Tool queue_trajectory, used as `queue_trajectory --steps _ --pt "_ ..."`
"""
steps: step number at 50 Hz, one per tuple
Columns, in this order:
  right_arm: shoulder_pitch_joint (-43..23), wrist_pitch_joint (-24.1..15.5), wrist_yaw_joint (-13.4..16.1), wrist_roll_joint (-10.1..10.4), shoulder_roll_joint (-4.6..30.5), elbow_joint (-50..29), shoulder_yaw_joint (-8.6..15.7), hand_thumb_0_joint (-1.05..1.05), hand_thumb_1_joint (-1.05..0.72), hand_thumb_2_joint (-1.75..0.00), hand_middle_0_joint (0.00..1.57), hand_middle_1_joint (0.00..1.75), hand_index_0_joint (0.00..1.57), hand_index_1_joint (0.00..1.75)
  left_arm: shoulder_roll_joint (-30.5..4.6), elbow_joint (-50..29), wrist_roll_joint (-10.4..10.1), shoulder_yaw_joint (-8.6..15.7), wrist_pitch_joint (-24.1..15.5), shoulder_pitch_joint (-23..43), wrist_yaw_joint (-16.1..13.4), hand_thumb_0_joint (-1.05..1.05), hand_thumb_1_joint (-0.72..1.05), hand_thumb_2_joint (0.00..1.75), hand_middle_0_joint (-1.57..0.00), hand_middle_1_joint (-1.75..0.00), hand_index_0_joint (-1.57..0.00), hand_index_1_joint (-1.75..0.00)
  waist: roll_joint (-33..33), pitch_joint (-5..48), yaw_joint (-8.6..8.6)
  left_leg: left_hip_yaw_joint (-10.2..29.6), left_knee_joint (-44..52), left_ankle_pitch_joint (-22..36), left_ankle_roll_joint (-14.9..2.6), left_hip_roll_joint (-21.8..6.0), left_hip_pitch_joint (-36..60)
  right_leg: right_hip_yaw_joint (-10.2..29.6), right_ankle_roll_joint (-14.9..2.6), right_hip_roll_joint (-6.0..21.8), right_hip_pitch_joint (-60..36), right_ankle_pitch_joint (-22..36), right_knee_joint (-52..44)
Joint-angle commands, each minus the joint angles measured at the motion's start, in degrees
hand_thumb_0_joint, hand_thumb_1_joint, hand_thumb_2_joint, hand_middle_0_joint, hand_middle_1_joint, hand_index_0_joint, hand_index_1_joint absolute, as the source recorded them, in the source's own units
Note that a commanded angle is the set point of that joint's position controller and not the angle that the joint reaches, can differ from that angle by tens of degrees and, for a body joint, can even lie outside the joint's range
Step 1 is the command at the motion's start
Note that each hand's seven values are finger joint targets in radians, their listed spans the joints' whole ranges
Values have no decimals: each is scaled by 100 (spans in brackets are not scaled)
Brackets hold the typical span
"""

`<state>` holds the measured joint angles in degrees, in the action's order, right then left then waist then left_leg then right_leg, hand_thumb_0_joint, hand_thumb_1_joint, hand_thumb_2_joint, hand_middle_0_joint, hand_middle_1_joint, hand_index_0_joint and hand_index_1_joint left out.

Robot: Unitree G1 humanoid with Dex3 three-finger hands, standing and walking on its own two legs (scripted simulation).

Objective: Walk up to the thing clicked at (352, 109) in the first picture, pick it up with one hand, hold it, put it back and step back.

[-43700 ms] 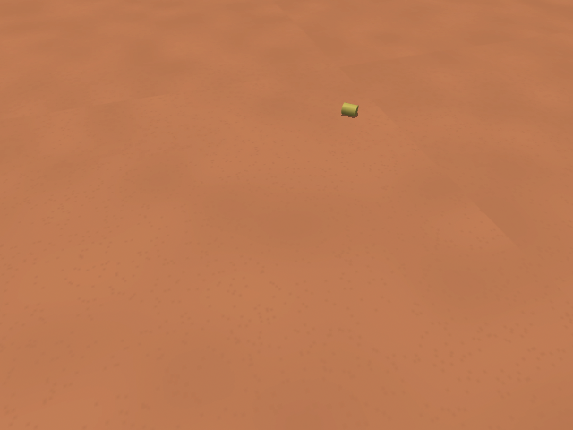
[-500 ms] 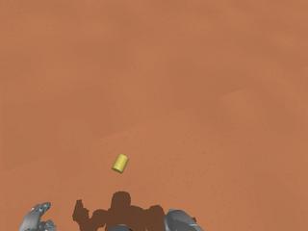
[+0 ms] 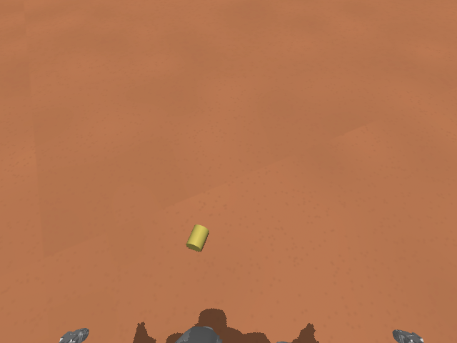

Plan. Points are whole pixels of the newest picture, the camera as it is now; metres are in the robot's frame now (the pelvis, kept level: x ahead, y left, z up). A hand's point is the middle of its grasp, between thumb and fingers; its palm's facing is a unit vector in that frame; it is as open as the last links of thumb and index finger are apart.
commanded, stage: step back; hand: left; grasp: from above
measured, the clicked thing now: (197, 237) +0.60 +0.19 -0.73
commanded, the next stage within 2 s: none
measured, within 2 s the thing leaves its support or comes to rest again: neither
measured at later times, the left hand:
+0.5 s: hand out of the picture -0.06 +0.28 -0.16, palm faces -0.05 -0.92 -0.38, open 7.4 cm
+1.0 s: hand out of the picture -0.19 +0.24 -0.14, palm faces +0.05 -0.93 -0.38, open 7.4 cm
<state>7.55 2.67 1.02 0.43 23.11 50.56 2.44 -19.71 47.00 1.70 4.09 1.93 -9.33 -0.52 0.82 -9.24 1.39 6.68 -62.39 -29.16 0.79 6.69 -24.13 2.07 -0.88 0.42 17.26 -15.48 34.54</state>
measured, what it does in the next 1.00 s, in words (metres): walks backwards: left foot, then right foot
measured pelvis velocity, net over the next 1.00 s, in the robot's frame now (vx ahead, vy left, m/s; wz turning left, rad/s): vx -0.32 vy -0.03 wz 0.05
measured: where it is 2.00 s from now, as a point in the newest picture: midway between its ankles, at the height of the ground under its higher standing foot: outside the picture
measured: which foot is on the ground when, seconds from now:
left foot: up 0.00-0.10, down 0.12-0.58, up 0.60-0.88, down 0.90-1.00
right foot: down 0.00-0.14, up 0.16-0.54, down 0.56-0.92, up 0.94-1.00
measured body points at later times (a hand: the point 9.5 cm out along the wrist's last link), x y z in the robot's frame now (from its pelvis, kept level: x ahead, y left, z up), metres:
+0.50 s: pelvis -0.16 +0.00 -0.01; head -0.09 +0.02 +0.44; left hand -0.06 +0.32 -0.13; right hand -0.03 -0.31 -0.10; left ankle -0.05 +0.13 -0.73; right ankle -0.21 -0.15 -0.70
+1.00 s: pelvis -0.32 -0.03 -0.01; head -0.27 -0.01 +0.44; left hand -0.19 +0.29 -0.12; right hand -0.24 -0.33 -0.13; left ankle -0.30 +0.09 -0.73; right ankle -0.28 -0.15 -0.69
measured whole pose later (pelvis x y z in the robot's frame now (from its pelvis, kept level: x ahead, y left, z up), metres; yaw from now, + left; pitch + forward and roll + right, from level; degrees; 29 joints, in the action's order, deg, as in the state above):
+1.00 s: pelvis -0.32 -0.03 -0.01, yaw +3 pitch -3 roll +0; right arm 11.1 1.7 0.5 -1.6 20.4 50.6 1.7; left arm -22.1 44.8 0.6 4.5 4.6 -5.0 -0.7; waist -2.1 -10.7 -0.5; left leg 1.2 -37.3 -17.6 -1.3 1.6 -16.3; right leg 3.9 -0.7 -1.9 26.8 -29.4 57.4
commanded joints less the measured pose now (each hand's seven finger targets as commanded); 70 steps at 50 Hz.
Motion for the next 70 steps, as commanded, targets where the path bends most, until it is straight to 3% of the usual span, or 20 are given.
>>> queue_trajectory --steps 1,6,8,12,23,27,29,30,33,42,45,46,47,51,58,61,63,64,66,70 --pt "154 -184 83 -60 888 -471 245 0 -90 -90 20 30 20 30 -1450 -640 37 385 -108 57 -157 0 90 90 -20 -30 -20 -30 -1116 1153 120 -247 1153 -209 71 -306 -158 1145 -1215 1310 -1378 3058 -576" --pt "626 -317 48 -269 1077 -330 425 0 -90 -90 20 30 20 30 -1291 -799 -91 278 76 93 -57 0 90 90 -20 -30 -20 -30 -380 1365 -135 115 4133 2284 -285 -1054 1644 748 -417 602 -132 1352 526" --pt "286 -303 -15 -245 2078 -553 624 0 -90 -90 20 30 20 30 -1355 -844 -62 382 44 583 -158 0 90 90 -20 -30 -20 -30 1320 1046 -526 2594 4499 3416 -1810 -3128 824 732 18 -605 774 -2242 2618" --pt "-354 -334 79 -229 1299 -643 395 0 -90 -90 20 30 20 30 -1317 -465 -134 423 80 -169 -123 0 90 90 -20 -30 -20 -30 596 785 96 733 3933 3825 -1199 -2104 1015 1047 -17 -672 1169 -1272 3957" --pt "21 -227 69 -244 1429 -836 475 0 -90 -90 20 30 20 30 -1252 -384 -66 416 32 -389 16 0 90 90 -20 -30 -20 -30 1081 1382 -287 548 3666 2965 -1341 -2109 1667 113 249 -173 218 -1231 1036" --pt "-197 -87 36 -161 1400 -888 465 0 -90 -90 20 30 20 30 -1348 117 27 504 2 -1305 85 0 90 90 -20 -30 -20 -30 859 1456 108 294 3201 1538 -728 -1742 301 -29 -138 -39 -1196 -295 -965" --pt "-474 -113 148 -88 923 -1063 392 0 -90 -90 20 30 20 30 -2464 -301 110 735 17 -579 81 0 90 90 -20 -30 -20 -30 -1931 743 356 -296 740 -533 -26 -118 -802 2927 -1353 2163 394 -1193 -2078" --pt "-476 -93 187 -111 1172 -974 468 0 -90 -90 20 30 20 30 -2431 -532 119 691 -18 -188 59 0 90 90 -20 -30 -20 -30 -1599 297 246 255 -158 -532 52 -339 -492 3152 -1642 2458 1255 -1082 -2226" --pt "259 -150 128 -45 1005 -613 368 0 -90 -90 20 30 20 30 -1629 -640 101 478 -74 654 -34 0 90 90 -20 -30 -20 -30 -923 421 -343 188 -636 338 -48 50 -317 943 -869 1177 697 872 -1254" --pt "590 -271 100 -174 823 -479 299 0 -90 -90 20 30 20 30 -1528 -731 -8 410 28 -24 -147 0 90 90 -20 -30 -20 -30 -1183 1267 67 -685 2872 507 -56 -428 228 815 -942 1321 -1543 2976 37" --pt "850 -311 108 -269 1282 -363 472 0 -90 -90 20 30 20 30 -1261 -826 -67 275 115 6 -68 0 90 90 -20 -30 -20 -30 -165 1447 -32 612 4041 2657 -534 -1496 1730 520 -321 712 184 1069 814" --pt "473 -253 36 -171 2011 -475 555 0 -90 -90 20 30 20 30 -1299 -910 -149 293 94 421 -95 0 90 90 -20 -30 -20 -30 1203 1207 -168 1916 4209 3285 -1468 -2647 950 -329 -25 -286 504 -1277 1714" --pt "386 -288 49 -249 2064 -548 604 0 -90 -90 20 30 20 30 -1436 -874 -64 400 118 776 -140 0 90 90 -20 -30 -20 -30 1156 925 -433 2563 4426 3373 -1951 -3086 286 416 20 -288 493 -2203 2941" --pt "-150 -302 146 -243 1372 -627 372 0 -90 -90 20 30 20 30 -1334 -456 -149 390 146 -65 -90 0 90 90 -20 -30 -20 -30 506 1018 94 750 3682 4048 -1451 -2204 816 809 6 -495 859 -1446 3939" --pt "161 -113 47 -275 1404 -677 400 0 -90 -90 20 30 20 30 -1234 -263 -61 325 -12 -66 -24 0 90 90 -20 -30 -20 -30 1184 1416 -292 584 3484 3347 -1350 -2007 1681 -127 195 -240 272 -1314 880" --pt "-247 -3 -3 -172 1352 -718 372 0 -90 -90 20 30 20 30 -1312 235 -8 345 -116 -855 -28 0 90 90 -20 -30 -20 -30 839 1563 98 142 2862 1971 -831 -1675 725 -190 -97 -182 -937 -228 -1133" --pt "-473 -33 80 -143 838 -953 287 0 -90 -90 20 30 20 30 -2456 -8 119 639 -127 -431 -28 0 90 90 -20 -30 -20 -30 -1527 975 314 -143 757 -435 -105 -235 -911 2916 -1289 2133 30 -1133 -1886" --pt "-513 -2 126 -139 1094 -887 407 0 -90 -90 20 30 20 30 -2591 -214 114 640 -157 0 -68 0 90 90 -20 -30 -20 -30 -1396 482 296 528 -171 -536 -4 -502 -566 3497 -1719 2648 1205 -1450 -2192" --pt "-179 -43 82 -125 1106 -573 369 0 -90 -90 20 30 20 30 -1886 -230 84 398 -238 531 -103 0 90 90 -20 -30 -20 -30 -339 307 -200 601 -484 264 -82 -196 -591 1646 -1031 1512 780 -259 -1371" --pt "93 -137 -8 -194 1084 -374 341 0 -90 -90 20 30 20 30 -1743 -112 127 446 -360 -23 -93 0 90 90 -20 -30 -20 -30 -808 754 99 127 36 447 100 -343 -744 1307 -920 1204 -490 -640 -1163"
